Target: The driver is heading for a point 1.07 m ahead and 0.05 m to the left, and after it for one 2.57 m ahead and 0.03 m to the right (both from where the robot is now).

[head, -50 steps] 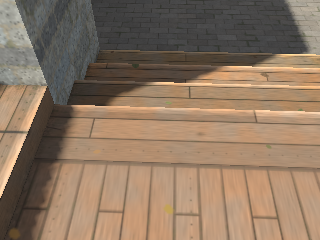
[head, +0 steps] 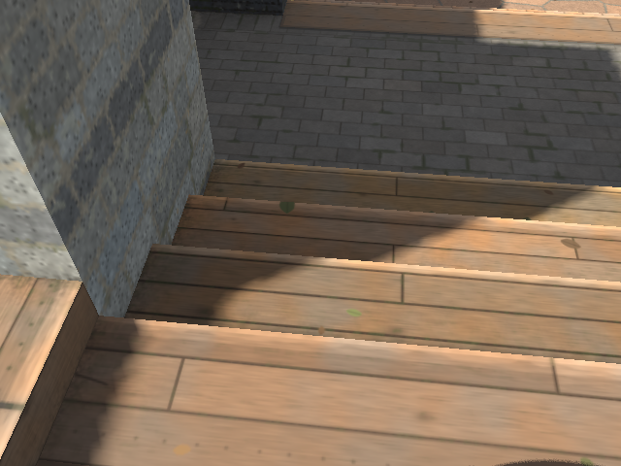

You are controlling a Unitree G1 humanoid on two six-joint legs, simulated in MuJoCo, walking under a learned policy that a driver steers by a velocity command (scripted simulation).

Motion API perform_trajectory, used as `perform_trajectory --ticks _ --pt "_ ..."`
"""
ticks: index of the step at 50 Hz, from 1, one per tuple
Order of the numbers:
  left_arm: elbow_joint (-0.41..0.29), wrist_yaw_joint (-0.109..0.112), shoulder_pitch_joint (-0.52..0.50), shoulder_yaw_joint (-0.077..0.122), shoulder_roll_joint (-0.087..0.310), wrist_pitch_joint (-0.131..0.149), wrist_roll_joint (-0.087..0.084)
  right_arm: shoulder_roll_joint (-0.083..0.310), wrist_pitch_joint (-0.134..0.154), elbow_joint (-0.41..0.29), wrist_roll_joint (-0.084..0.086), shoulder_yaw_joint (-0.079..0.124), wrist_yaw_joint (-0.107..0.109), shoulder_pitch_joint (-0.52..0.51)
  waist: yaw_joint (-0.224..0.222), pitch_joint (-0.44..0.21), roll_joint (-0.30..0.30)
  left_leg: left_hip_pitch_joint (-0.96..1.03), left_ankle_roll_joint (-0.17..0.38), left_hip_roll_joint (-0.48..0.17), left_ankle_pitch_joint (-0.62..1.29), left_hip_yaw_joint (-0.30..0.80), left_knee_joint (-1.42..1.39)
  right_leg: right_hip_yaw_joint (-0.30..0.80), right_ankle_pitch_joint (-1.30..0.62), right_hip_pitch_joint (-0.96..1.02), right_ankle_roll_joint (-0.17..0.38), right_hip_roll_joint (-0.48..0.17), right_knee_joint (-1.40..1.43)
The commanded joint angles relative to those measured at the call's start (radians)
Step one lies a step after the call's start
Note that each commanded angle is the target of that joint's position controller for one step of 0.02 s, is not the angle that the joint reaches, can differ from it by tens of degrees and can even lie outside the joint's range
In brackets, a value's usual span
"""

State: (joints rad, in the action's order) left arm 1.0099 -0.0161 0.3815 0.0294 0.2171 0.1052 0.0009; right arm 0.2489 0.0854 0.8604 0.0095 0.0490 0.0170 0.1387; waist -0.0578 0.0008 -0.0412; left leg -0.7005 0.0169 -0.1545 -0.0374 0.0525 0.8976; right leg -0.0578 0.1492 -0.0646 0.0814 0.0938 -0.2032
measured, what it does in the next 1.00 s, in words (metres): walks ahead: left foot, then right foot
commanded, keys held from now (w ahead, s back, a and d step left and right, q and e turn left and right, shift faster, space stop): w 1.00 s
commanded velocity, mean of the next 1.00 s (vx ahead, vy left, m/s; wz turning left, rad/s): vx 0.50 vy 0.00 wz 0.00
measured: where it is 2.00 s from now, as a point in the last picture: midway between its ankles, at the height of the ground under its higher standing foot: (290, 305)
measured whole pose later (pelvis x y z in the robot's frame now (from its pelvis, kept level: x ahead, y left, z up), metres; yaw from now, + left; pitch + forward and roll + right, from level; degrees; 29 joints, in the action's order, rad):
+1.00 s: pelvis +0.57 +0.03 -0.01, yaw +0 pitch +1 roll -1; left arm 1.01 0.00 0.28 0.07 0.20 0.11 0.04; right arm 0.19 0.10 0.99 -0.08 0.04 -0.03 0.31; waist -0.03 0.00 -0.01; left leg -0.44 0.08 -0.06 -0.37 0.04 1.11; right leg -0.06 0.10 -0.26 0.09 0.07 -0.35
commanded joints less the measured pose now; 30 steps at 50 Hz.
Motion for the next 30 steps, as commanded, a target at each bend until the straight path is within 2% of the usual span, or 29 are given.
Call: perform_trajectory --ticks 1,4,5,6,7,8,9,10,11,12,13,14,15,16,17,18,19,20,21,22,24,25,27,30 --pt "-0.054 0.016 -0.008 0.030 0.167 0.008 -0.011 0.031 0.011 -0.060 0.002 0.003 -0.008 -0.071 0.009 0.073 0.079 0.022 -0.013 0.022 0.128 -0.027 -0.183 0.155 -0.125 -0.065 0.137 -0.273 0.116" --pt "-0.030 0.015 0.046 0.031 0.169 -0.001 -0.018 0.030 0.015 -0.083 0.011 -0.001 -0.024 -0.151 -0.024 0.088 0.089 0.034 -0.012 0.046 0.119 -0.045 -0.285 0.142 -0.117 0.007 0.130 -0.291 0.080" --pt "0.030 -0.034 0.156 -0.033 -0.011 0.024 0.115 -0.026 -0.024 -0.036 -0.141 -0.034 -0.051 -0.045 0.004 0.069 0.127 0.017 0.020 0.030 0.130 -0.004 -0.325 0.163 -0.141 0.112 0.173 -0.332 0.067" --pt "0.037 -0.055 0.163 -0.022 0.019 0.030 0.099 0.006 -0.037 -0.049 -0.141 -0.018 -0.060 -0.057 0.002 0.100 0.131 -0.003 0.039 0.040 0.076 -0.010 -0.341 0.171 -0.161 0.156 0.180 -0.353 0.061" --pt "0.024 -0.061 0.125 -0.011 0.076 0.028 0.080 0.038 -0.040 -0.070 -0.117 -0.012 -0.063 -0.112 0.003 0.090 0.112 0.022 0.056 0.054 0.029 -0.025 -0.366 0.169 -0.165 0.171 0.171 -0.361 0.054" --pt "0.013 -0.061 0.094 -0.002 0.120 0.021 0.069 0.057 -0.035 -0.089 -0.094 -0.008 -0.064 -0.159 0.000 0.081 0.100 0.059 0.070 0.069 -0.010 -0.038 -0.373 0.170 -0.178 0.182 0.162 -0.371 0.047" --pt "0.010 -0.056 0.083 0.005 0.151 0.011 0.065 0.065 -0.029 -0.097 -0.080 -0.007 -0.062 -0.180 0.005 0.078 0.089 0.099 0.081 0.088 -0.012 -0.062 -0.400 0.163 -0.203 0.199 0.152 -0.376 0.033" --pt "0.010 -0.048 0.076 0.009 0.168 0.000 0.065 0.070 -0.022 -0.093 -0.069 -0.003 -0.058 -0.164 0.027 0.069 0.084 0.179 0.092 0.113 0.010 -0.090 -0.441 0.149 -0.307 0.197 0.139 -0.365 -0.007" --pt "0.011 -0.041 0.079 0.013 0.180 -0.005 0.068 0.090 -0.012 -0.081 -0.054 0.007 -0.053 -0.112 0.062 0.031 0.089 0.338 0.111 0.147 0.041 -0.119 -0.435 0.115 -0.472 0.149 0.111 -0.323 -0.093" --pt "0.008 -0.041 0.084 0.007 0.154 -0.001 0.086 0.129 0.001 -0.039 -0.038 0.023 -0.046 0.035 0.113 -0.093 0.048 0.601 0.157 0.141 0.100 -0.098 -0.354 0.044 -0.535 0.054 0.050 -0.234 -0.292" --pt "-0.005 -0.047 0.249 -0.030 0.017 0.015 0.099 0.159 0.001 0.014 -0.045 0.021 -0.047 0.281 0.134 -0.398 -0.175 1.165 0.366 -0.079 0.096 0.258 -0.383 0.016 -0.183 -0.320 -0.035 -0.072 -0.634" --pt "-0.011 -0.070 0.177 -0.026 0.038 0.020 0.082 0.158 -0.003 0.093 -0.078 0.024 -0.035 0.508 0.235 -0.399 -0.185 1.304 0.416 -0.225 0.000 0.605 -0.569 0.091 0.416 -0.552 -0.044 0.018 -0.895" --pt "-0.064 -0.071 -0.025 0.002 0.089 0.024 0.052 0.156 0.022 0.130 -0.098 0.032 -0.031 0.507 0.254 -0.131 -0.097 1.101 0.285 -0.179 -0.222 0.547 -0.642 0.212 0.383 -0.709 0.016 -0.041 -1.043" --pt "-0.069 -0.046 -0.077 0.013 0.106 0.029 0.050 0.143 0.035 0.100 -0.076 0.033 -0.021 0.335 0.186 0.027 -0.067 0.860 0.239 -0.160 -0.296 0.408 -0.667 0.188 0.280 -0.722 0.035 -0.133 -1.067" --pt "-0.069 -0.022 -0.054 0.012 0.084 0.025 0.074 0.080 0.031 0.086 -0.068 0.014 -0.011 0.255 0.133 0.012 -0.058 0.734 0.239 -0.135 -0.250 0.333 -0.701 0.181 0.229 -0.618 0.052 -0.178 -1.020" --pt "-0.075 -0.013 -0.071 0.002 0.038 0.018 0.085 0.017 0.028 0.075 -0.061 -0.004 -0.006 0.209 0.100 0.024 -0.030 0.651 0.240 -0.118 -0.166 0.265 -0.731 0.171 0.171 -0.573 0.050 -0.205 -0.996" --pt "-0.076 -0.010 -0.062 -0.005 -0.006 0.008 0.085 -0.019 0.026 0.066 -0.065 -0.015 -0.005 0.192 0.068 0.029 -0.011 0.588 0.239 -0.106 -0.097 0.221 -0.763 0.163 0.130 -0.523 0.041 -0.217 -0.979" --pt "-0.074 -0.014 -0.047 -0.006 -0.027 0.000 0.079 -0.034 0.030 0.065 -0.071 -0.019 -0.006 0.202 0.051 0.032 -0.005 0.569 0.237 -0.090 -0.070 0.181 -0.788 0.153 0.111 -0.515 0.035 -0.215 -0.959" --pt "-0.067 -0.023 -0.041 -0.003 -0.025 -0.004 0.071 -0.027 0.039 0.065 -0.071 -0.015 -0.008 0.214 0.050 0.045 -0.014 0.565 0.239 -0.069 -0.055 0.137 -0.803 0.135 0.075 -0.542 0.027 -0.212 -0.931" --pt "-0.069 -0.036 -0.055 -0.001 -0.017 -0.007 0.069 -0.021 0.045 0.071 -0.079 -0.015 -0.014 0.236 0.054 0.060 -0.018 0.554 0.244 -0.059 -0.026 0.106 -0.812 0.119 0.014 -0.572 0.020 -0.215 -0.897" --pt "-0.093 -0.050 -0.137 0.000 -0.008 -0.015 0.073 -0.025 0.051 0.091 -0.099 -0.021 -0.031 0.296 0.070 0.070 -0.011 0.551 0.256 -0.049 0.090 0.055 -0.802 0.090 -0.130 -0.626 0.001 -0.224 -0.775" --pt "-0.110 -0.051 -0.186 -0.004 -0.017 -0.021 0.074 -0.030 0.052 0.102 -0.101 -0.026 -0.041 0.322 0.076 0.067 -0.007 0.545 0.260 -0.042 0.155 0.033 -0.790 0.077 -0.198 -0.626 -0.011 -0.224 -0.697" --pt "-0.142 -0.051 -0.265 -0.009 -0.026 -0.038 0.073 -0.018 0.052 0.121 -0.090 -0.029 -0.062 0.360 0.087 0.062 -0.013 0.517 0.263 -0.031 0.266 0.001 -0.776 0.044 -0.282 -0.574 -0.031 -0.201 -0.570" --pt "-0.168 -0.046 -0.320 0.000 0.006 -0.060 0.066 0.009 0.053 0.159 -0.083 -0.028 -0.085 0.421 0.090 0.073 -0.023 0.610 0.271 -0.065 0.345 0.015 -0.764 0.060 -0.304 -0.597 -0.040 -0.179 -0.478"
Velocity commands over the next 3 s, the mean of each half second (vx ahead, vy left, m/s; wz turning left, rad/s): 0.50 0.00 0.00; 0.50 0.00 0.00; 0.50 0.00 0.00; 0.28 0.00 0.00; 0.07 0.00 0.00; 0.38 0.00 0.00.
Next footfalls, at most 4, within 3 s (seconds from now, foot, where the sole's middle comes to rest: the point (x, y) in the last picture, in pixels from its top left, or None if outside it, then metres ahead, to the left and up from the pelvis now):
0.24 left None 0.32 0.17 -0.78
0.82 right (363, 404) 0.67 -0.04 -0.78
1.52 left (253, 303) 1.03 0.27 -0.93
1.88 right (328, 284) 1.11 0.05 -0.93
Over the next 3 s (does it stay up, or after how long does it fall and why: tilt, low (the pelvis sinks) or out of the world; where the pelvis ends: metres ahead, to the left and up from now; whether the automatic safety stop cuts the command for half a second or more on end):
stays up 1.22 0.15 -0.21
